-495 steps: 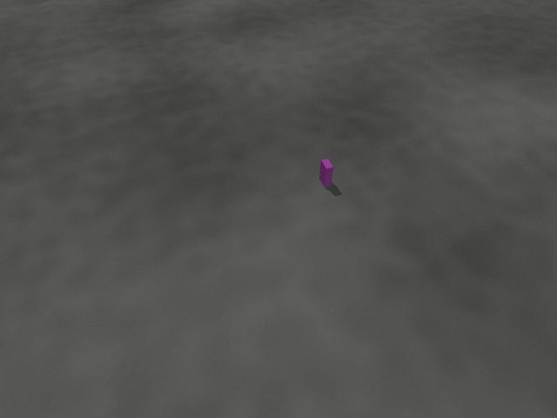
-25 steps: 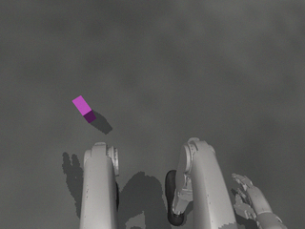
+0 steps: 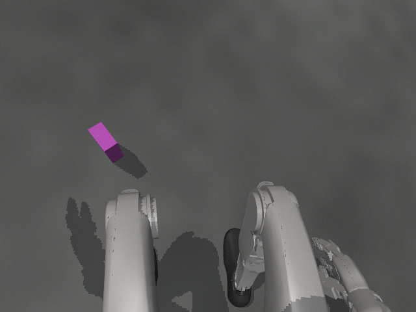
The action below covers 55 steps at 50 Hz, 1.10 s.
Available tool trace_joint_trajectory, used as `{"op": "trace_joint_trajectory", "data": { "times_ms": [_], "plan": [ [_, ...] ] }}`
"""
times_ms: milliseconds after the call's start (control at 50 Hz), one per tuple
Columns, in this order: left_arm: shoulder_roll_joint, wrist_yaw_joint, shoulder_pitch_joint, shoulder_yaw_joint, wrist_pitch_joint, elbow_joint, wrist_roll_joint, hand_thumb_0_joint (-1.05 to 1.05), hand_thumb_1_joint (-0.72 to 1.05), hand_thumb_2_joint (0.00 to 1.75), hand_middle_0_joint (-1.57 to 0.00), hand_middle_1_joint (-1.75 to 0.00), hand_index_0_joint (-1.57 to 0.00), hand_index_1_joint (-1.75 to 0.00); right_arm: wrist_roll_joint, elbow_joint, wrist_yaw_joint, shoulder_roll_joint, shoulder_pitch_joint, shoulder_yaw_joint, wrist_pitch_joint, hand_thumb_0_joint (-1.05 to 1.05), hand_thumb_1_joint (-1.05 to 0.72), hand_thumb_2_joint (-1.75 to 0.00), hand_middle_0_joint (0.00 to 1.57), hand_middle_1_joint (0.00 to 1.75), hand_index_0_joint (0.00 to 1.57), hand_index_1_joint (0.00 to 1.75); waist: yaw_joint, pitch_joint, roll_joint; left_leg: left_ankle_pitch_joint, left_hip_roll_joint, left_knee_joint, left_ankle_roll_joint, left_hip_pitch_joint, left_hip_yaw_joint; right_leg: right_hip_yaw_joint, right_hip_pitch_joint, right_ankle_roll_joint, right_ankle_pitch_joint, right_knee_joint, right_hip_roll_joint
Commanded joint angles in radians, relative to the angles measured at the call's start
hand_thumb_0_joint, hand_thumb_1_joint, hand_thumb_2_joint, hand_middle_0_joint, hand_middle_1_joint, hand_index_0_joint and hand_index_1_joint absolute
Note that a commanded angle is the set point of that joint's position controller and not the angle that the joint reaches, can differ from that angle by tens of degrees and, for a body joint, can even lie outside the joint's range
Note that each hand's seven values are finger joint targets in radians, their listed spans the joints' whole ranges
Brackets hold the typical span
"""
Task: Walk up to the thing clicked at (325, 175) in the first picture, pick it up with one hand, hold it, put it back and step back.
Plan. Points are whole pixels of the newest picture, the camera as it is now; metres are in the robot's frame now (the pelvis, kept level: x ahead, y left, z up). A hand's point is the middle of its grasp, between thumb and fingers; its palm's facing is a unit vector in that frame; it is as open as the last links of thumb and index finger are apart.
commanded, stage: go down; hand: left
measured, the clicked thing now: (107, 144) +0.48 +0.24 -0.31
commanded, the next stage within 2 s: approach in 0.26 s
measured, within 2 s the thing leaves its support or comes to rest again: neither
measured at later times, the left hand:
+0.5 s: hand out of the picture +0.37 +0.46 -0.01, palm faces +0.33 -0.94 -0.07, open 17.1 cm
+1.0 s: hand (40, 154) +0.42 +0.36 -0.21, palm faces +0.24 -0.97 -0.01, open 17.2 cm
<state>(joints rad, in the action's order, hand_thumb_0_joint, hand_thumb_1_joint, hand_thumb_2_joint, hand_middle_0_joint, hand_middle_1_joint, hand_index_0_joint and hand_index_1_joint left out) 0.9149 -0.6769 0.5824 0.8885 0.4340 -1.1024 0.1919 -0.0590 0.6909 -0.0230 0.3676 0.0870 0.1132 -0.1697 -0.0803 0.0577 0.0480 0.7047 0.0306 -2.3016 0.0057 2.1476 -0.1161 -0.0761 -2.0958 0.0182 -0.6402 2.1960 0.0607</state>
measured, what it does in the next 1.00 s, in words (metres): lowers itself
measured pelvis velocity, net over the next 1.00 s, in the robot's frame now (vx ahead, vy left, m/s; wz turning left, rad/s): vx -0.01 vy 0.01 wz -0.11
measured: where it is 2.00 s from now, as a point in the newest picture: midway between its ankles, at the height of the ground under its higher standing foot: (192, 288)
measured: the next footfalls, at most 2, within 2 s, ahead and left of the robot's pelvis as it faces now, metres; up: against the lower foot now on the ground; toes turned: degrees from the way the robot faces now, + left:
none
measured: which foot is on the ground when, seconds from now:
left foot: down 0.00-1.00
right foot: down 0.00-1.00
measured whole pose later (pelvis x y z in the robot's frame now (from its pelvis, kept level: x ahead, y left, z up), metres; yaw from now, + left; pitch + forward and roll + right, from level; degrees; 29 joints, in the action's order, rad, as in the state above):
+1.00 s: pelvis -0.01 +0.01 -0.07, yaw -6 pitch +20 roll -14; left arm 0.97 -0.52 0.65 0.81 0.85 -1.44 0.17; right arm -0.25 0.61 0.05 0.39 -0.09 0.36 -0.07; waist -0.21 -0.21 0.21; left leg 0.73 0.03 -2.59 0.01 2.23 -0.25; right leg -0.17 -2.13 0.04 -0.61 2.38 0.02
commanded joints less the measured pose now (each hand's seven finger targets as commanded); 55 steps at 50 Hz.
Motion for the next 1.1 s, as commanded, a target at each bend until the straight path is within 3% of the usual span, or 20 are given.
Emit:
{"op": "trace_joint_trajectory", "data": {
  "times_ms": [0,100,220,320,340,360,400,440,480,520,580,640,740,840,940,1000,1060,1080],
  "plan": [
    [0.453,0.002,0.162,0.075,0.061,0.187,0.034,0.0,-0.43,0.13,-0.05,-0.14,-0.05,-0.14,0.008,-0.052,-0.014,0.256,0.128,-0.082,-0.019,0.0,-0.9,-0.9,0.2,0.3,0.2,0.3,0.04,0.605,-0.288,-0.115,-0.006,0.333,0.011,-0.459,0.023,-0.038,0.264,-0.051,0.075,-0.177,-0.041],
    [0.46,-0.01,0.146,0.08,0.066,0.175,0.04,0.0,-0.46,0.13,-0.06,-0.14,-0.05,-0.14,0.002,-0.051,-0.014,0.261,0.127,-0.075,-0.016,0.0,-0.9,-0.9,0.2,0.3,0.2,0.3,0.042,0.628,-0.307,-0.18,-0.009,0.305,0.01,-0.464,0.037,-0.036,0.279,-0.054,0.117,-0.164,-0.042],
    [0.479,-0.011,0.166,0.082,0.076,0.176,0.046,0.0,-0.46,0.13,-0.05,-0.14,-0.05,-0.14,0.002,-0.055,-0.012,0.264,0.114,-0.07,-0.014,0.0,-0.9,-0.9,0.2,0.3,0.2,0.3,0.035,0.589,-0.285,-0.1,-0.008,0.299,0.018,-0.407,0.039,-0.04,0.276,-0.049,0.061,-0.174,-0.047],
    [0.487,-0.021,0.142,0.101,0.08,0.175,0.055,0.0,-0.48,0.13,-0.05,-0.15,-0.05,-0.15,0.002,-0.059,-0.011,0.269,0.117,-0.064,-0.011,0.0,-0.91,-0.91,0.2,0.3,0.2,0.3,0.041,0.618,-0.296,-0.155,-0.005,0.295,0.009,-0.453,0.02,-0.047,0.26,-0.051,0.099,-0.146,-0.045],
    [0.479,-0.024,0.153,0.089,0.081,0.176,0.056,0.0,-0.51,0.19,-0.08,-0.19,-0.05,-0.22,0.002,-0.057,-0.012,0.27,0.114,-0.064,-0.011,0.0,-0.92,-0.91,0.2,0.3,0.2,0.3,0.035,0.612,-0.311,-0.155,-0.005,0.291,0.007,-0.458,0.022,-0.046,0.246,-0.053,0.101,-0.145,-0.046],
    [0.473,-0.027,0.152,0.082,0.082,0.164,0.057,0.0,-0.5,0.11,-0.08,-0.14,-0.07,-0.16,0.002,-0.056,-0.011,0.271,0.11,-0.062,-0.011,0.0,-0.89,-0.9,0.2,0.3,0.2,0.3,0.023,0.587,-0.314,-0.145,-0.005,0.293,0.009,-0.438,0.019,-0.049,0.239,-0.053,0.095,-0.142,-0.046],
    [0.445,-0.031,0.134,0.079,0.087,0.114,0.064,0.0,-0.53,0.1,-0.09,-0.15,-0.07,-0.16,-0.001,-0.052,-0.011,0.275,0.107,-0.057,-0.013,0.0,-0.89,-0.9,0.2,0.3,0.2,0.3,0.018,0.55,-0.292,-0.142,-0.002,0.282,0.008,-0.432,0.007,-0.056,0.214,-0.053,0.097,-0.127,-0.047],
    [0.426,-0.035,0.157,0.066,0.105,0.084,0.073,0.0,-0.53,0.1,-0.09,-0.15,-0.07,-0.17,-0.007,-0.05,-0.008,0.275,0.105,-0.046,-0.012,0.0,-0.89,-0.9,0.2,0.3,0.2,0.3,-0.006,0.538,-0.274,-0.153,-0.004,0.252,0.01,-0.4,0.008,-0.06,0.224,-0.052,0.106,-0.12,-0.05],
    [0.399,-0.034,0.163,0.04,0.119,0.03,0.068,0.0,-0.54,0.1,-0.09,-0.15,-0.07,-0.17,-0.016,-0.051,-0.007,0.278,0.105,-0.036,-0.012,0.0,-0.89,-0.9,0.2,0.3,0.2,0.3,-0.03,0.5,-0.245,-0.155,-0.003,0.231,0.013,-0.373,0.008,-0.068,0.228,-0.049,0.107,-0.117,-0.053],
    [0.409,-0.027,0.181,0.023,0.139,-0.001,0.054,0.0,-0.52,0.11,-0.08,-0.15,-0.07,-0.17,-0.025,-0.058,-0.002,0.281,0.085,-0.027,-0.011,0.0,-0.88,-0.9,0.2,0.3,0.2,0.3,-0.032,0.479,-0.247,-0.122,-0.002,0.217,0.014,-0.35,0.01,-0.07,0.213,-0.05,0.081,-0.113,-0.056],
    [0.367,-0.005,0.213,-0.012,0.183,-0.036,0.052,0.0,-0.53,0.11,-0.08,-0.15,-0.07,-0.16,-0.042,-0.073,0.009,0.285,0.069,-0.014,-0.006,0.0,-0.88,-0.89,0.2,0.3,0.2,0.3,-0.054,0.46,-0.215,-0.065,0.003,0.19,0.016,-0.314,0.009,-0.083,0.216,-0.046,0.042,-0.109,-0.065],
    [0.387,0.014,0.245,-0.026,0.244,-0.044,0.039,0.0,-0.51,0.1,-0.08,-0.14,-0.07,-0.15,-0.065,-0.074,0.017,0.299,0.049,0.013,0.002,0.0,-0.87,-0.89,0.2,0.3,0.2,0.3,-0.072,0.483,-0.264,-0.093,0.006,0.163,0.008,-0.354,0.003,-0.096,0.225,-0.045,0.069,-0.08,-0.068],
    [0.455,0.071,0.242,-0.003,0.348,-0.082,0.011,0.0,-0.52,0.12,-0.07,-0.16,-0.07,-0.17,-0.106,-0.082,0.032,0.321,-0.001,0.059,0.036,0.0,-0.88,-0.89,0.2,0.3,0.2,0.3,-0.067,0.466,-0.323,-0.136,0.015,0.131,-0.007,-0.373,-0.013,-0.116,0.224,-0.048,0.1,-0.029,-0.073],
    [0.45,0.123,0.229,-0.004,0.436,-0.134,-0.004,0.0,-0.54,0.13,-0.07,-0.18,-0.07,-0.18,-0.151,-0.093,0.042,0.346,-0.05,0.107,0.074,0.0,-0.89,-0.9,0.2,0.3,0.2,0.3,-0.105,0.431,-0.392,-0.198,0.029,0.109,-0.027,-0.428,-0.047,-0.15,0.217,-0.047,0.149,0.021,-0.078],
    [0.348,0.168,0.192,-0.077,0.506,-0.207,-0.008,0.0,-0.58,0.11,-0.06,-0.17,-0.07,-0.16,-0.195,-0.102,0.053,0.363,-0.092,0.153,0.099,0.0,-0.91,-0.9,0.2,0.3,0.2,0.3,-0.154,0.395,-0.388,-0.247,0.037,0.053,-0.034,-0.431,-0.071,-0.183,0.239,-0.042,0.198,0.039,-0.09],
    [0.279,0.206,0.224,-0.144,0.551,-0.228,-0.009,0.0,-0.59,0.11,-0.06,-0.17,-0.07,-0.16,-0.215,-0.105,0.064,0.375,-0.123,0.179,0.111,0.0,-0.92,-0.9,0.2,0.3,0.2,0.3,-0.197,0.35,-0.39,-0.248,0.043,0.044,-0.04,-0.431,-0.097,-0.207,0.239,-0.04,0.208,0.053,-0.095],
    [0.299,0.27,0.221,-0.122,0.598,-0.238,-0.006,0.0,-0.61,0.05,-0.07,-0.14,-0.09,-0.13,-0.232,-0.112,0.075,0.385,-0.139,0.205,0.122,0.0,-0.92,-0.9,0.2,0.3,0.2,0.3,-0.195,0.343,-0.348,-0.209,0.045,0.015,-0.034,-0.397,-0.104,-0.219,0.283,-0.03,0.197,0.047,-0.103],
    [0.287,0.29,0.227,-0.134,0.615,-0.241,-0.005,0.0,-0.61,0.06,-0.07,-0.14,-0.09,-0.12,-0.237,-0.114,0.078,0.39,-0.159,0.215,0.127,0.0,-0.92,-0.9,0.2,0.3,0.2,0.3,-0.199,0.316,-0.361,-0.197,0.045,0.014,-0.036,-0.388,-0.108,-0.222,0.275,-0.03,0.191,0.053,-0.104]
  ]
}}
